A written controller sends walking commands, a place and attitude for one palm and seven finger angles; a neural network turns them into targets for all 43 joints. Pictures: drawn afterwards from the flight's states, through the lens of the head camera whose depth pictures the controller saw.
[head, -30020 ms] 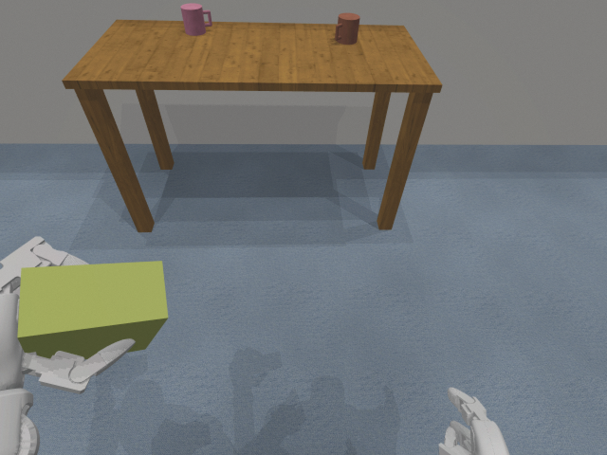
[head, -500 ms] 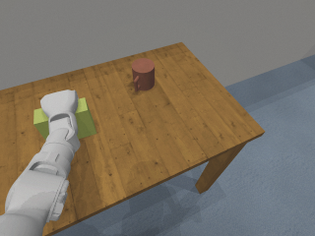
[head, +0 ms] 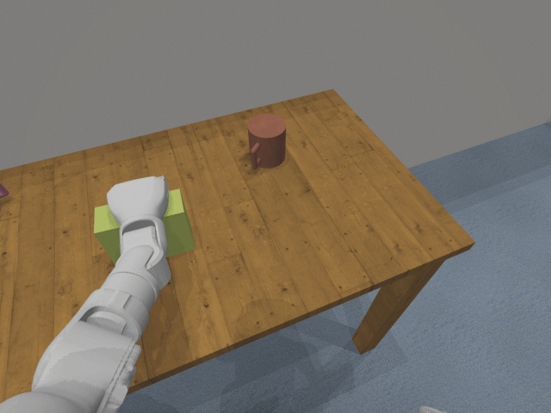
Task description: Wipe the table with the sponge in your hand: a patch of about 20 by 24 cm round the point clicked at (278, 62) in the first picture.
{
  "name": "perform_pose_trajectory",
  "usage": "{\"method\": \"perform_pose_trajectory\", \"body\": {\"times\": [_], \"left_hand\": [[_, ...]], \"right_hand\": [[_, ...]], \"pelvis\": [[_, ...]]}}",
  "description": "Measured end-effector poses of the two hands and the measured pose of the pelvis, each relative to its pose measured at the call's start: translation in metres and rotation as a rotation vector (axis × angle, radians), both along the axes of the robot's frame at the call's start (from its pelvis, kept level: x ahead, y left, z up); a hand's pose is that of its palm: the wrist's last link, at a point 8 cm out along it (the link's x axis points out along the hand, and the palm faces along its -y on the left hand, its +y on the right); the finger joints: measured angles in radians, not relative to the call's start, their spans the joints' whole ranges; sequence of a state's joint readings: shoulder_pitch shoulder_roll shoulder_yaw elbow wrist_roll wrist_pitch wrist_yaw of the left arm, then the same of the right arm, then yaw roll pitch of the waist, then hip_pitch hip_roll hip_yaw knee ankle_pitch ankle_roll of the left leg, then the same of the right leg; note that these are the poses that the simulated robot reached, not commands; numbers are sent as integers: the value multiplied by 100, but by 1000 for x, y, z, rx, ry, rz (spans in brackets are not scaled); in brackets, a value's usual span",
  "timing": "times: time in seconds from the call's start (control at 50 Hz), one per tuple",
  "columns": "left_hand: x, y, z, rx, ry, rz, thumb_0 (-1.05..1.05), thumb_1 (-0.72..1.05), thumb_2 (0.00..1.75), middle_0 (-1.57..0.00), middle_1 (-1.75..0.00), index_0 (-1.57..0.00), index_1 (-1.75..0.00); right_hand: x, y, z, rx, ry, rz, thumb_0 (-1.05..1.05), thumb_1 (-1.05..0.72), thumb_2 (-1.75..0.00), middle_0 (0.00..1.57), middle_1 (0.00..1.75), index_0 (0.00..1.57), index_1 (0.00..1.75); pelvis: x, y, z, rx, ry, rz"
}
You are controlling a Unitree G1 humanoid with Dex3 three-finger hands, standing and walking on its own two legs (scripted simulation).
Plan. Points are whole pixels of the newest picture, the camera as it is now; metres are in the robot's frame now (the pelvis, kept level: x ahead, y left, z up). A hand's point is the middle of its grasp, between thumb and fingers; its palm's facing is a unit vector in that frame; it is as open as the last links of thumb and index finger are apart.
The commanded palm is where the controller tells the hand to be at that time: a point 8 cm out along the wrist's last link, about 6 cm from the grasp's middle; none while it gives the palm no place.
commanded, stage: wipe back along the middle lane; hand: left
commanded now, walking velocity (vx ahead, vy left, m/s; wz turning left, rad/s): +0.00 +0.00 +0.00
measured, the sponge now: (151, 235) +0.40 +0.24 -0.02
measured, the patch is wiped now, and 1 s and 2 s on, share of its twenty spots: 0.55 0.70 0.85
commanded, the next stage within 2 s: slide across to the third lane in 1.20 s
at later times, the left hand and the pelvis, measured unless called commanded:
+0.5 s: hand (159, 243) +0.36 +0.21 +0.02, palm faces -0.04 -0.02 -1.00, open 9.7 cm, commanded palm +0.32 +0.19 +0.05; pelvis +0.00 -0.01 +0.00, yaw +0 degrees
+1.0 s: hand (169, 271) +0.31 +0.18 +0.02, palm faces -0.03 -0.05 -1.00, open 9.7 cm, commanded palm +0.27 +0.17 +0.05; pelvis -0.01 -0.02 +0.00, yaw +0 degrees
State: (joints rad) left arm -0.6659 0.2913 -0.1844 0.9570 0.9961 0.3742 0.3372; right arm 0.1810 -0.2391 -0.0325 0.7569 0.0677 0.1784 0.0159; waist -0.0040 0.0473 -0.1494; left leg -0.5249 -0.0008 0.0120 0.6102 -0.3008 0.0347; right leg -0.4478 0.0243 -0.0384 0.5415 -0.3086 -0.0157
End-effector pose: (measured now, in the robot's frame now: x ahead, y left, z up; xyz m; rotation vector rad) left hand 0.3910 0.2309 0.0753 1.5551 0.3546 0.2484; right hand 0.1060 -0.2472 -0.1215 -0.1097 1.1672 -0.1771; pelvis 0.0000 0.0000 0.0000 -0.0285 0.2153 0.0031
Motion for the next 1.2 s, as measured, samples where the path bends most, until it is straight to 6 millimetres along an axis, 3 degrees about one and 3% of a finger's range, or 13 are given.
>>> {"method": "perform_pose_trajectory", "body": {"times": [0.18,0.78,1.2], "left_hand": [[-13,-10,0,-7,0,10,0,-47,108,-74,-139,-75,-140],[-74,-45,1,-27,-31,-7,0,-46,108,-74,-139,-75,-141],[-111,-59,-1,-53,-46,-15,1,-46,108,-73,-140,-74,-141]], "right_hand": [[19,9,5,14,-53,28,0,-91,-89,20,30,20,30],[80,7,29,52,-236,113,1,-91,-89,20,30,20,30],[84,-3,37,66,-297,117,1,-91,-90,20,30,20,30]], "pelvis": [[-3,-1,1,4,-22,4],[-4,-17,3,21,-103,8],[-10,-28,3,31,-143,-7]]}}
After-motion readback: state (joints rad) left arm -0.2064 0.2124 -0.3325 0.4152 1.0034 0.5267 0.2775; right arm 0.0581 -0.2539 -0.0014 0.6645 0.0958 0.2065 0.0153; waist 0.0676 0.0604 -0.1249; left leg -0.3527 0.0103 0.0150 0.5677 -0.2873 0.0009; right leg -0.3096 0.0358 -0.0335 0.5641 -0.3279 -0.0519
